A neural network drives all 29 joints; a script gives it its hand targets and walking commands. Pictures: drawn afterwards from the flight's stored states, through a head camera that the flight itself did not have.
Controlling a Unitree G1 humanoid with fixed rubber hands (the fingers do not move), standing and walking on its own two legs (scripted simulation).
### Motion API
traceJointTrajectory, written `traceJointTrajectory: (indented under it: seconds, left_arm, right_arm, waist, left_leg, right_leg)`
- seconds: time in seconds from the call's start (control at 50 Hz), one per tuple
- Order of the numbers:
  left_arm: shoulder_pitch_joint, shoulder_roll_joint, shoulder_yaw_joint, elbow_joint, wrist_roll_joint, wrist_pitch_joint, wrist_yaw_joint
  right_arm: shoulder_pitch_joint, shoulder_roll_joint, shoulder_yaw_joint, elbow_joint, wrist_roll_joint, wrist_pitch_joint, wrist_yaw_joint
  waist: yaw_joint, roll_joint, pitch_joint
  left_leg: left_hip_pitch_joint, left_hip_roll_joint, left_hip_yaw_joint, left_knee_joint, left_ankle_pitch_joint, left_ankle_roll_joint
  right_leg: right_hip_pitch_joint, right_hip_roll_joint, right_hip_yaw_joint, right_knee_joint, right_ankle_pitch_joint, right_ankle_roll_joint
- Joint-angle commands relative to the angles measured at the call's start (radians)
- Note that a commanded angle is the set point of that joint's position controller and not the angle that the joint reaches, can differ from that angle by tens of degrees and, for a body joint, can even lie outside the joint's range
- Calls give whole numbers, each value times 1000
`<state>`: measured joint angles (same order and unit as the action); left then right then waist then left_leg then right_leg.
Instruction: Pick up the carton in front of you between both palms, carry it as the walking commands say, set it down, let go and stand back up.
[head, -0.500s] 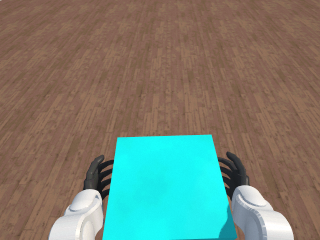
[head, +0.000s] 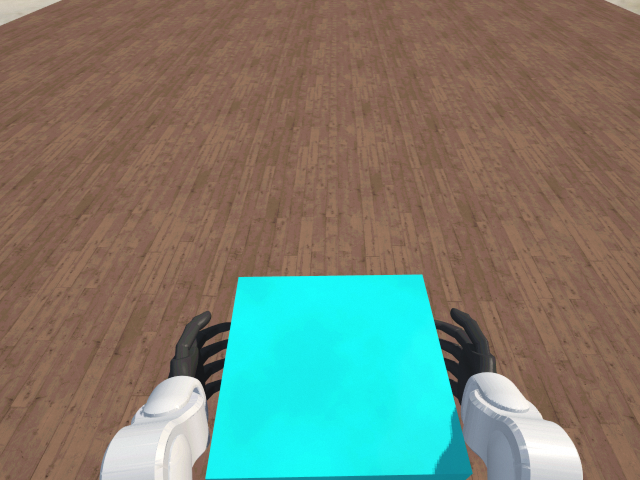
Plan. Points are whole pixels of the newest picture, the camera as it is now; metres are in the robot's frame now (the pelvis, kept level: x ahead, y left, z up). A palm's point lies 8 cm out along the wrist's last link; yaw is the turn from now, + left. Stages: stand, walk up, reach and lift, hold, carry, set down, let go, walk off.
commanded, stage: carry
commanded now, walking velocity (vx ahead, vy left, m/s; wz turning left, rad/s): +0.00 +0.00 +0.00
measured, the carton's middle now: (331, 406) +0.24 +0.00 +0.02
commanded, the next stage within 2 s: hold in 1.22 s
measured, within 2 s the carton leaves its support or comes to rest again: neither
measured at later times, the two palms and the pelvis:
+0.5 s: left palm (197, 411) +0.21 +0.15 +0.06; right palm (475, 409) +0.21 -0.15 +0.06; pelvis -0.04 +0.00 +0.01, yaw +0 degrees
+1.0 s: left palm (205, 401) +0.23 +0.14 +0.04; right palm (468, 399) +0.23 -0.15 +0.04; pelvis -0.06 +0.00 +0.00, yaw +0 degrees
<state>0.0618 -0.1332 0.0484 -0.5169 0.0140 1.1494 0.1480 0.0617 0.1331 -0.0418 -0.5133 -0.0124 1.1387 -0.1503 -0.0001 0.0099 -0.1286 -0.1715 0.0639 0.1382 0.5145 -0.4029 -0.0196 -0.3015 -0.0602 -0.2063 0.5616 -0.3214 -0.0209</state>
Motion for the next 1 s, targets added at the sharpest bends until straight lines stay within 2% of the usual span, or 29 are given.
traceJointTrajectory:
  seconds: [0.0, 0.1, 0.18, 0.26, 0.42, 0.62, 0.72, 0.78, 0.86, 0.98]
  left_arm:
    - [-332, -632, -552, -94, -168, -21, -31]
    - [-367, -580, -548, -13, -146, -30, -60]
    - [-410, -530, -508, 66, -116, -72, -94]
    - [-454, -548, -498, 124, -107, -119, -122]
    - [-529, -575, -445, 293, -52, -227, -179]
    - [-672, -658, -364, 567, 13, -445, -272]
    - [-749, -754, -409, 621, -10, -535, -313]
    - [-765, -805, -448, 598, -29, -534, -327]
    - [-729, -847, -476, 553, -42, -486, -331]
    - [-699, -835, -432, 585, -18, -450, -335]
  right_arm:
    - [-315, 629, 548, -94, 159, -13, 29]
    - [-352, 581, 545, -24, 134, -23, 57]
    - [-409, 541, 517, 60, 111, -62, 91]
    - [-463, 558, 508, 123, 104, -110, 121]
    - [-525, 579, 438, 305, 45, -222, 178]
    - [-674, 669, 376, 560, -7, -435, 267]
    - [-747, 767, 420, 614, 10, -521, 309]
    - [-761, 818, 456, 595, 29, -518, 324]
    - [-725, 861, 485, 561, 44, -470, 329]
    - [-694, 848, 438, 591, 18, -435, 332]
  waist:
    - [-4, 3, -194]
    - [-5, 0, -138]
    - [-3, -8, -106]
    - [-2, -10, -111]
    - [-2, -8, -134]
    - [-3, -13, -169]
    - [-2, -13, -200]
    - [-2, -13, -218]
    - [-4, -14, -240]
    - [-4, -11, -231]
  left_leg:
    - [37, 100, -60, -17, 624, 10]
    - [8, 100, -66, -54, 511, 14]
    - [-17, 101, -69, -85, 401, 17]
    - [-26, 98, -71, -105, 318, 22]
    - [-28, 96, -69, -114, 259, 25]
    - [-32, 93, -77, -112, 216, 31]
    - [-25, 91, -80, -101, 225, 32]
    - [-21, 92, -81, -90, 236, 32]
    - [-16, 93, -79, -72, 281, 30]
    - [-24, 94, -75, -58, 319, 24]
  right_leg:
    - [159, -105, 103, -12, 585, -6]
    - [140, -109, 113, -51, 498, -3]
    - [132, -111, 123, -84, 405, -3]
    - [136, -113, 130, -106, 351, -5]
    - [134, -115, 135, -123, 327, -5]
    - [131, -111, 136, -134, 296, -10]
    - [139, -111, 136, -126, 300, -14]
    - [141, -113, 137, -118, 312, -16]
    - [145, -117, 135, -102, 364, -17]
    - [138, -118, 130, -92, 408, -14]
